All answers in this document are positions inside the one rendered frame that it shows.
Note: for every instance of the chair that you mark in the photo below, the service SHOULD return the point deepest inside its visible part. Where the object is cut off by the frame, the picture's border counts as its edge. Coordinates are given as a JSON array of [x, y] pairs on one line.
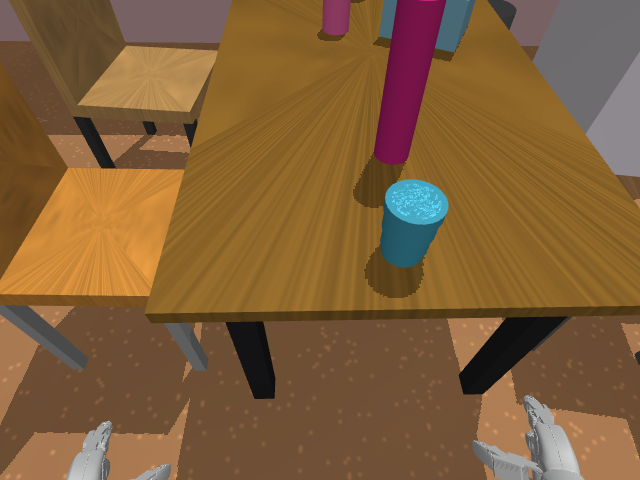
[[98, 76], [76, 236], [632, 186]]

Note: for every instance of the table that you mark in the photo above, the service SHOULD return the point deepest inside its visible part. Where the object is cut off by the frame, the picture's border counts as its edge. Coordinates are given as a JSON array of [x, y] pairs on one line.
[[279, 212]]

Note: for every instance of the left robot hand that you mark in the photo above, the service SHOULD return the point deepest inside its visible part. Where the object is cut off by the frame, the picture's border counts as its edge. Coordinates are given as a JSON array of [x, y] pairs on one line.
[[91, 464]]

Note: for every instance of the right robot hand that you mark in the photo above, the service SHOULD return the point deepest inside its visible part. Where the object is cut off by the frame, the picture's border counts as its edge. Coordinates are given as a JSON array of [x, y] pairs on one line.
[[549, 445]]

